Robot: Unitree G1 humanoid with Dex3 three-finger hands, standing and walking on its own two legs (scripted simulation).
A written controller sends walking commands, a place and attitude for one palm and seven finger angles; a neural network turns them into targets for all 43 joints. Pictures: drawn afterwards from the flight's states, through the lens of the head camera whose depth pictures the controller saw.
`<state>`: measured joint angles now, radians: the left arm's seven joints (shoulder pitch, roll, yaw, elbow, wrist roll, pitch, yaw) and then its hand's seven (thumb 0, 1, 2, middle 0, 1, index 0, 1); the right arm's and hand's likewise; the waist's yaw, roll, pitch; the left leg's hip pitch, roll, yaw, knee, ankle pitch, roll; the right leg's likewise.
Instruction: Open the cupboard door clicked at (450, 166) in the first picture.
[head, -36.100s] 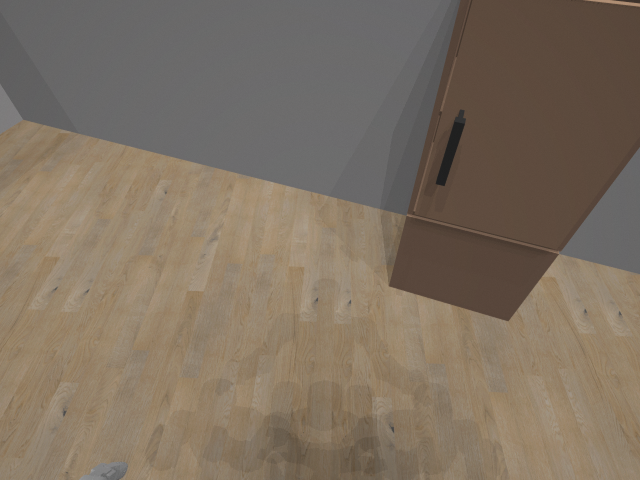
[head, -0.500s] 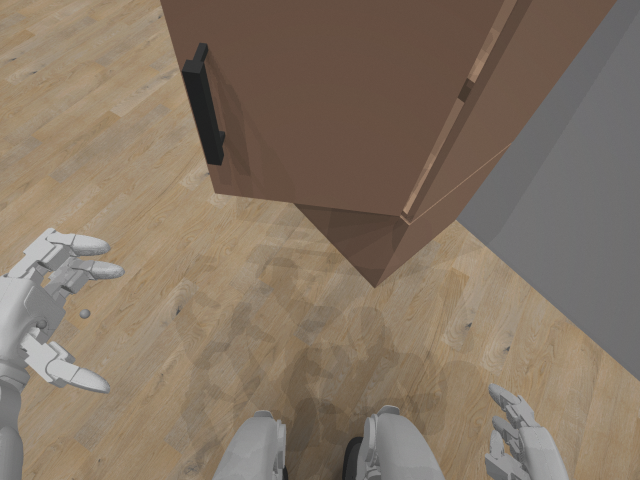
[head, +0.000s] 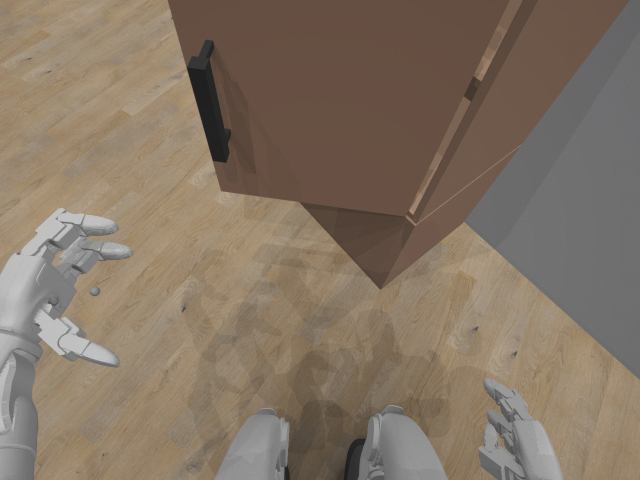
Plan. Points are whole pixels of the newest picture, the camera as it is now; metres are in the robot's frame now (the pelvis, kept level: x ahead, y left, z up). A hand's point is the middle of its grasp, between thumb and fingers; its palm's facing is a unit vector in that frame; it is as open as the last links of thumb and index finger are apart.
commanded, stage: move the hooked fingers beside the handle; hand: left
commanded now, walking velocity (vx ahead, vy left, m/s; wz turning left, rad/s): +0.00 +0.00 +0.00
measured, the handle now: (214, 106) +0.61 +0.21 +0.03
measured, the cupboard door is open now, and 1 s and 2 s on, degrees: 44 44 44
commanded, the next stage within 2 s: none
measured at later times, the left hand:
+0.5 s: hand (118, 218) +0.40 +0.28 +0.04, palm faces -0.08 -1.00 -0.03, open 14.0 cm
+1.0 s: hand (144, 164) +0.48 +0.27 +0.04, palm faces -0.08 -1.00 -0.02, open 14.0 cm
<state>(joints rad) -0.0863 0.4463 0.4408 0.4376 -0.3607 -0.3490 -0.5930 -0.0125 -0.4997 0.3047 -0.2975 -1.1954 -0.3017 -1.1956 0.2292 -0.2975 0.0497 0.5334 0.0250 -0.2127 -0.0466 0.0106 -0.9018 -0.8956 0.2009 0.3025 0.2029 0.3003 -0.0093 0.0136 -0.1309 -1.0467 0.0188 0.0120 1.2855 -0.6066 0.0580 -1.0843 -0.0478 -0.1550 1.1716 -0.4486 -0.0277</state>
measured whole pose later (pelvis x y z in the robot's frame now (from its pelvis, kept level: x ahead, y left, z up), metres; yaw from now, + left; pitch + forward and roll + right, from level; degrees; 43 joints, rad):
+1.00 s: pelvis +0.00 +0.01 -0.01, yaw -2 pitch +28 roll -5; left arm -0.80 0.70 0.54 1.10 -0.16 -0.38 -0.58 -0.01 -0.50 0.30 -0.30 -1.20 -0.30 -1.20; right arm 0.31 -0.31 0.08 0.58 0.00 0.00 -0.02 0.01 -0.90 -0.90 0.20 0.30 0.20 0.30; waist -0.15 0.02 -0.12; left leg -1.22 0.04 0.03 1.33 -0.60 0.07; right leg -1.25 -0.03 -0.14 1.19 -0.42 -0.02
